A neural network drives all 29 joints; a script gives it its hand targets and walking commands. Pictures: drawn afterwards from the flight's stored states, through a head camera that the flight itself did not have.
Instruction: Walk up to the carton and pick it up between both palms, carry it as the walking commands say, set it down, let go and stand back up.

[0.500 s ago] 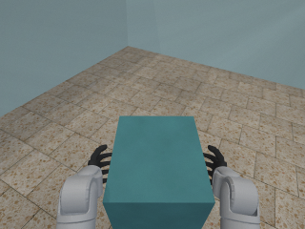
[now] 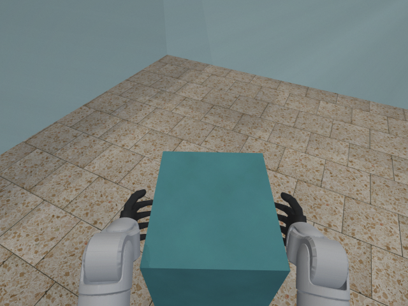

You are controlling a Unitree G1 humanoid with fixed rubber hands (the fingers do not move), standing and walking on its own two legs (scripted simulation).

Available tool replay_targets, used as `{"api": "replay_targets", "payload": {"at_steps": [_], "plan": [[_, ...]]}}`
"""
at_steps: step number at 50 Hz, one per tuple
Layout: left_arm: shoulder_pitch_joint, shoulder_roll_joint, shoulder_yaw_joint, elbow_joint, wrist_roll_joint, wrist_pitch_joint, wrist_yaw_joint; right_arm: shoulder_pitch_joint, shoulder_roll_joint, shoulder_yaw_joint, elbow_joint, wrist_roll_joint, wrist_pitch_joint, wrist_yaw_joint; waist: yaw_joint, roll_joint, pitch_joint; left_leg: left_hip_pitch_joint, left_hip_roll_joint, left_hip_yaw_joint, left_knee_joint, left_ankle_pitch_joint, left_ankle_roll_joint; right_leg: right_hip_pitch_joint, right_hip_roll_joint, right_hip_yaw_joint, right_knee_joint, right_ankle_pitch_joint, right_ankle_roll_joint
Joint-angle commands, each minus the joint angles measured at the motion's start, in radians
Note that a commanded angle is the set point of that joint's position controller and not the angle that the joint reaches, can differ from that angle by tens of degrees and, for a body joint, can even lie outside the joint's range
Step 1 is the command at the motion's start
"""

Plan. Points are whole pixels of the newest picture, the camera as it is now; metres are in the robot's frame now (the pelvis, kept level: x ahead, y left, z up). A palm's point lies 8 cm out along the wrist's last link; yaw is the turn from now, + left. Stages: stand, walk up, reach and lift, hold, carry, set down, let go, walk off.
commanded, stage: carry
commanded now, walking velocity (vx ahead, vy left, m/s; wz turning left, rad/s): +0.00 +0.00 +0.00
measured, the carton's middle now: (211, 234) +0.29 -0.01 +0.02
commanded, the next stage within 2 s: none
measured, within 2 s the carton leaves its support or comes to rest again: neither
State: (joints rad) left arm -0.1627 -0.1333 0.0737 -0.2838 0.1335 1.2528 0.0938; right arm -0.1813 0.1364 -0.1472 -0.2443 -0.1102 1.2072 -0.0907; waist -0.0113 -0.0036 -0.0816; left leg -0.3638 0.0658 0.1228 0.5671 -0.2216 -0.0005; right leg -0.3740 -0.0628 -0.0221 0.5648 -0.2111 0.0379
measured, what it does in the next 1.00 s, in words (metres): stands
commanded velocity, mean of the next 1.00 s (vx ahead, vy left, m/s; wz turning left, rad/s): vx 0.00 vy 0.01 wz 0.00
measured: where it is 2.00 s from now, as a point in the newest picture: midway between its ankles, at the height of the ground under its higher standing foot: outside the picture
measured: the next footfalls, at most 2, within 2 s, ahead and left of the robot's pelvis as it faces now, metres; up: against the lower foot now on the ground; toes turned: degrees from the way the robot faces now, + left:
left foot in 1.82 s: +0.01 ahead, +0.21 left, +0.00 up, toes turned +6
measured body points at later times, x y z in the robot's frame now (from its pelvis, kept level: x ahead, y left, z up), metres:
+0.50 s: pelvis +0.01 +0.01 +0.00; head -0.01 +0.01 +0.45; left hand +0.28 +0.15 +0.07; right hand +0.28 -0.15 +0.07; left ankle +0.05 +0.12 -0.73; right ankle +0.05 -0.14 -0.73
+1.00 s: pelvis +0.01 +0.01 +0.00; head +0.00 +0.00 +0.45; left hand +0.28 +0.15 +0.06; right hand +0.29 -0.15 +0.06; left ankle +0.05 +0.12 -0.73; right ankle +0.05 -0.14 -0.73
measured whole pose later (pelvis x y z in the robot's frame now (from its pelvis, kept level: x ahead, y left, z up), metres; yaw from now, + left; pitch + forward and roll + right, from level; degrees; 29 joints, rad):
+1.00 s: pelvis +0.01 +0.01 +0.00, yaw +1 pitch +2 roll +0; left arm -0.14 -0.13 0.08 -0.25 0.13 1.17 0.08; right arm -0.17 0.14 -0.13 -0.22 -0.13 1.15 -0.08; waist -0.01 0.01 -0.07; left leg -0.37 0.06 0.12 0.59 -0.25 0.01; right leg -0.37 -0.08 -0.03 0.58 -0.24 0.05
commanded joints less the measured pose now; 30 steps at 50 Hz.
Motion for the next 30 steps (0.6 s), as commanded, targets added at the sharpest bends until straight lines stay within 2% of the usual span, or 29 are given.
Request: {"api": "replay_targets", "payload": {"at_steps": [1, 2, 3, 4, 5, 6, 7, 8, 9, 10, 11, 12, 13, 14, 15, 16, 17, 18, 19, 20, 21, 22, 23, 24, 25, 26, 27, 28, 30], "plan": [[-0.565, -0.934, -0.656, -0.103, -0.407, -0.059, -0.253, -0.567, 0.936, 0.728, -0.143, 0.430, -0.010, 0.264, -0.003, -0.015, -0.315, 0.112, 0.071, -0.077, -0.076, -0.022, 0.012, 0.091, -0.079, 0.077, -0.110, 0.121, -0.039], [-0.555, -0.923, -0.662, -0.096, -0.404, -0.058, -0.255, -0.499, 0.972, 0.736, -0.057, 0.426, 0.003, 0.268, 0.000, -0.062, -0.280, 0.085, 0.069, -0.087, -0.092, -0.035, 0.007, 0.085, -0.081, 0.073, -0.117, 0.072, -0.048], [-0.624, -0.912, -0.652, -0.114, -0.397, -0.076, -0.254, -0.495, 0.934, 0.704, -0.038, 0.386, -0.014, 0.264, -0.002, -0.047, -0.316, 0.106, 0.068, -0.080, -0.066, 0.020, 0.008, 0.115, -0.092, 0.072, -0.114, 0.137, -0.040], [-0.575, -0.897, -0.655, -0.109, -0.390, -0.082, -0.246, -0.520, 0.957, 0.709, -0.049, 0.402, -0.012, 0.264, 0.000, -0.035, -0.269, 0.089, 0.063, -0.069, -0.082, 0.014, 0.003, 0.090, -0.085, 0.070, -0.096, 0.109, -0.041], [-0.589, -0.915, -0.663, -0.104, -0.399, -0.078, -0.249, -0.570, 0.961, 0.730, -0.091, 0.418, -0.016, 0.267, 0.003, -0.062, -0.284, 0.100, 0.085, -0.104, -0.095, 0.050, 0.011, 0.082, -0.062, 0.046, -0.096, 0.105, -0.032], [-0.581, -0.932, -0.653, -0.094, -0.378, -0.089, -0.244, -0.552, 0.946, 0.706, -0.083, 0.400, -0.030, 0.269, 0.005, 0.036, -0.321, 0.131, 0.101, -0.106, -0.122, 0.029, 0.018, 0.093, -0.060, 0.038, -0.074, 0.092, -0.036], [-0.599, -0.955, -0.710, -0.188, -0.428, -0.078, -0.242, -0.515, 0.959, 0.757, -0.134, 0.435, -0.021, 0.265, 0.007, 0.045, -0.348, 0.140, 0.105, -0.115, -0.116, 0.046, 0.025, 0.113, -0.054, 0.055, -0.085, 0.090, -0.040], [-0.593, -0.891, -0.671, -0.163, -0.409, -0.076, -0.241, -0.507, 0.955, 0.731, -0.083, 0.406, -0.015, 0.257, 0.007, -0.003, -0.334, 0.143, 0.095, -0.101, -0.091, 0.137, 0.027, 0.118, -0.067, 0.062, -0.070, 0.156, -0.044], [-0.593, -0.930, -0.649, -0.112, -0.384, -0.085, -0.242, -0.486, 0.953, 0.682, -0.047, 0.376, -0.032, 0.253, 0.003, 0.010, -0.376, 0.131, 0.102, -0.110, -0.077, 0.167, 0.030, 0.169, -0.068, 0.036, -0.042, 0.184, -0.037], [-0.492, -0.920, -0.621, -0.029, -0.349, -0.098, -0.245, -0.525, 0.917, 0.699, -0.101, 0.385, -0.047, 0.261, 0.004, -0.017, -0.389, 0.169, 0.104, -0.102, -0.067, 0.220, 0.037, 0.137, -0.063, 0.035, -0.025, 0.194, -0.029], [-0.524, -0.907, -0.632, -0.093, -0.372, -0.112, -0.253, -0.534, 0.962, 0.740, -0.103, 0.400, -0.052, 0.264, 0.003, -0.052, -0.384, 0.146, 0.101, -0.082, -0.041, 0.219, 0.024, 0.151, -0.065, 0.042, -0.045, 0.213, -0.030], [-0.581, -0.934, -0.687, -0.121, -0.396, -0.107, -0.248, -0.508, 0.948, 0.714, -0.088, 0.395, -0.049, 0.269, 0.004, 0.014, -0.328, 0.105, 0.096, -0.090, -0.090, 0.095, 0.024, 0.132, -0.058, 0.035, -0.049, 0.154, -0.029], [-0.653, -0.918, -0.725, -0.258, -0.438, -0.105, -0.246, -0.463, 0.966, 0.759, -0.113, 0.408, -0.038, 0.266, 0.007, 0.026, -0.354, 0.106, 0.096, -0.099, -0.115, -0.004, 0.026, 0.136, -0.063, 0.037, -0.064, 0.087, -0.031], [-0.653, -0.900, -0.696, -0.209, -0.419, -0.084, -0.249, -0.457, 0.976, 0.721, -0.048, 0.393, -0.021, 0.261, 0.000, 0.036, -0.253, 0.080, 0.075, -0.087, -0.103, -0.080, 0.009, 0.063, -0.076, 0.071, -0.114, 0.052, -0.042], [-0.614, -0.902, -0.706, -0.203, -0.415, -0.077, -0.242, -0.456, 0.961, 0.718, -0.079, 0.405, -0.018, 0.263, -0.002, 0.065, -0.268, 0.094, 0.083, -0.097, -0.143, -0.105, 0.010, 0.037, -0.054, 0.054, -0.098, -0.003, -0.038], [-0.579, -0.923, -0.677, -0.104, -0.402, -0.067, -0.250, -0.556, 0.933, 0.725, -0.114, 0.407, -0.023, 0.260, 0.004, 0.058, -0.282, 0.105, 0.103, -0.140, -0.166, -0.094, 0.021, 0.055, -0.039, 0.034, -0.076, 0.035, -0.027], [-0.530, -0.893, -0.662, -0.085, -0.387, -0.073, -0.246, -0.459, 0.922, 0.700, -0.059, 0.377, -0.025, 0.260, 0.006, 0.095, -0.309, 0.086, 0.097, -0.124, -0.149, -0.041, 0.023, 0.104, -0.045, 0.028, -0.054, 0.100, -0.027], [-0.568, -0.894, -0.675, -0.143, -0.405, -0.087, -0.253, -0.462, 0.941, 0.729, -0.088, 0.382, -0.032, 0.254, 0.006, 0.037, -0.358, 0.119, 0.084, -0.092, -0.103, 0.034, 0.019, 0.132, -0.069, 0.055, -0.062, 0.144, -0.035], [-0.529, -0.882, -0.615, -0.030, -0.365, -0.104, -0.256, -0.438, 0.938, 0.672, 0.001, 0.343, -0.044, 0.254, -0.001, -0.067, -0.330, 0.121, 0.071, -0.092, -0.057, 0.099, 0.017, 0.122, -0.083, 0.064, -0.070, 0.199, -0.041], [-0.555, -0.892, -0.689, -0.160, -0.417, -0.105, -0.254, -0.476, 0.962, 0.748, -0.118, 0.407, -0.041, 0.261, -0.002, -0.035, -0.315, 0.104, 0.058, -0.075, -0.063, 0.052, 0.011, 0.091, -0.076, 0.072, -0.090, 0.147, -0.044], [-0.595, -0.930, -0.667, -0.101, -0.396, -0.097, -0.256, -0.536, 0.978, 0.722, -0.075, 0.397, -0.037, 0.263, -0.003, -0.060, -0.268, 0.097, 0.081, -0.099, -0.080, 0.014, 0.016, 0.065, -0.078, 0.067, -0.105, 0.096, -0.038], [-0.615, -0.941, -0.689, -0.157, -0.422, -0.088, -0.260, -0.564, 0.975, 0.761, -0.150, 0.420, -0.030, 0.262, -0.002, -0.083, -0.256, 0.090, 0.076, -0.096, -0.083, -0.007, 0.010, 0.060, -0.083, 0.071, -0.131, 0.023, -0.042], [-0.577, -0.928, -0.673, -0.106, -0.410, -0.085, -0.255, -0.543, 0.951, 0.718, -0.116, 0.407, -0.031, 0.261, 0.005, 0.005, -0.313, 0.072, 0.097, -0.135, -0.131, -0.031, 0.028, 0.119, -0.062, 0.050, -0.090, 0.052, -0.036], [-0.536, -0.924, -0.685, -0.119, -0.413, -0.081, -0.244, -0.465, 0.936, 0.725, -0.093, 0.405, -0.022, 0.254, 0.005, 0.016, -0.318, 0.077, 0.104, -0.149, -0.159, -0.060, 0.029, 0.118, -0.043, 0.034, -0.069, 0.050, -0.028], [-0.532, -0.887, -0.648, -0.076, -0.386, -0.088, -0.250, -0.470, 0.910, 0.700, -0.054, 0.376, -0.030, 0.247, 0.003, 0.008, -0.310, 0.085, 0.104, -0.134, -0.122, 0.024, 0.026, 0.130, -0.064, 0.036, -0.078, 0.103, -0.024], [-0.567, -0.891, -0.660, -0.099, -0.390, -0.092, -0.246, -0.462, 0.927, 0.691, -0.047, 0.367, -0.034, 0.247, 0.000, -0.015, -0.275, 0.070, 0.094, -0.126, -0.127, -0.023, 0.019, 0.101, -0.062, 0.048, -0.100, 0.047, -0.035], [-0.559, -0.904, -0.668, -0.126, -0.388, -0.102, -0.248, -0.509, 0.926, 0.729, -0.123, 0.396, -0.043, 0.248, 0.004, -0.011, -0.335, 0.114, 0.069, -0.109, -0.101, -0.002, 0.019, 0.135, -0.071, 0.055, -0.100, 0.109, -0.041], [-0.579, -0.923, -0.659, -0.097, -0.383, -0.112, -0.245, -0.508, 0.927, 0.708, -0.101, 0.373, -0.054, 0.255, 0.006, 0.025, -0.330, 0.117, 0.074, -0.091, -0.107, 0.027, 0.016, 0.122, -0.073, 0.054, -0.083, 0.120, -0.036], [-0.577, -0.893, -0.676, -0.170, -0.394, -0.106, -0.248, -0.500, 0.962, 0.736, -0.100, 0.394, -0.041, 0.255, 0.001, -0.010, -0.290, 0.127, 0.086, -0.115, -0.114, 0.042, 0.020, 0.077, -0.061, 0.038, -0.092, 0.063, -0.033]]}}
